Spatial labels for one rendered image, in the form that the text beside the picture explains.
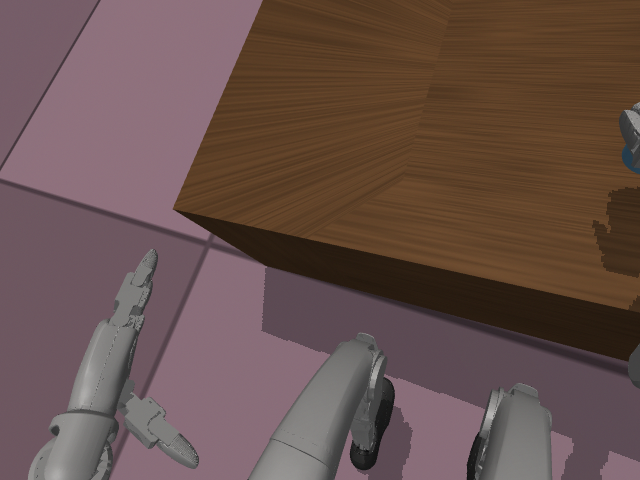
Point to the can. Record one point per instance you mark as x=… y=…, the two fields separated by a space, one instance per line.
x=627 y=159

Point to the right robot hand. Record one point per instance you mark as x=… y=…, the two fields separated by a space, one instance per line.
x=629 y=122

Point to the left robot foot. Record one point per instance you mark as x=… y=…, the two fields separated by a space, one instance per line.
x=366 y=459

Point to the left robot hand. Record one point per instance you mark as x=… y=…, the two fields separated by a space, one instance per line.
x=102 y=383

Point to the left robot arm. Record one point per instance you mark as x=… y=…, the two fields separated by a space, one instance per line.
x=81 y=449

